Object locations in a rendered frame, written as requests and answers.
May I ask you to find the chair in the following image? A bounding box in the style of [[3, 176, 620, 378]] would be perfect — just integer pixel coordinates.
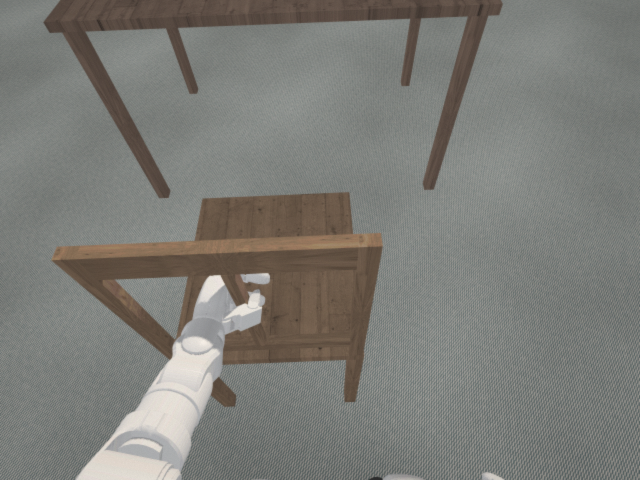
[[51, 192, 383, 407]]

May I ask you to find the table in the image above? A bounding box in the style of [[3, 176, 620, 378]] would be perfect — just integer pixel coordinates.
[[43, 0, 503, 198]]

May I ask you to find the left robot upper arm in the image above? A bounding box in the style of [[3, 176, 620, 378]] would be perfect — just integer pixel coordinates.
[[81, 450, 182, 480]]

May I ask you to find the robot left hand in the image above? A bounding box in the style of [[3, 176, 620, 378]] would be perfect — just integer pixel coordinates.
[[192, 273, 270, 335]]

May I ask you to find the robot left forearm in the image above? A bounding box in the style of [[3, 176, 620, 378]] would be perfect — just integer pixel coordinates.
[[75, 318, 225, 480]]

